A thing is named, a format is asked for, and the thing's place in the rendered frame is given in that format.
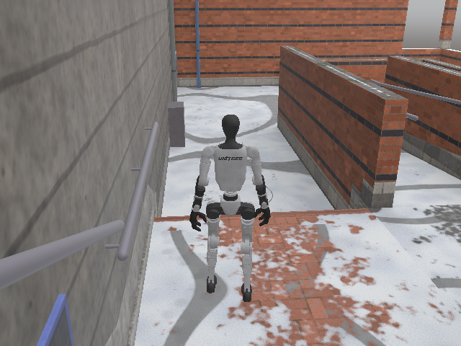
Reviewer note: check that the left robot hand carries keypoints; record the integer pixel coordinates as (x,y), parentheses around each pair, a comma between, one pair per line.
(193,219)

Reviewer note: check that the robot right upper arm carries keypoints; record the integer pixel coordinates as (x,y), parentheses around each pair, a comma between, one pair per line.
(253,153)

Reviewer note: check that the right robot hand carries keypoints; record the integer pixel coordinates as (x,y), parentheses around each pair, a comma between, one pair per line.
(265,216)

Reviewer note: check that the right robot forearm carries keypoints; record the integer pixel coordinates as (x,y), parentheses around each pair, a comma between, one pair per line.
(262,194)

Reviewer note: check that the left robot forearm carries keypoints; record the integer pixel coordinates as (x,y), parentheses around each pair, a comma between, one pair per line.
(198,196)

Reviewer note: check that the right robot foot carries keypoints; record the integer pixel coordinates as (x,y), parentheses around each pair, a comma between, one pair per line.
(246,295)

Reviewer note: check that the robot left thigh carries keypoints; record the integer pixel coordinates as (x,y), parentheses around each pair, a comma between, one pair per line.
(213,219)

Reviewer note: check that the robot left upper arm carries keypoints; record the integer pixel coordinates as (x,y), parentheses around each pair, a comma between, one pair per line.
(205,162)

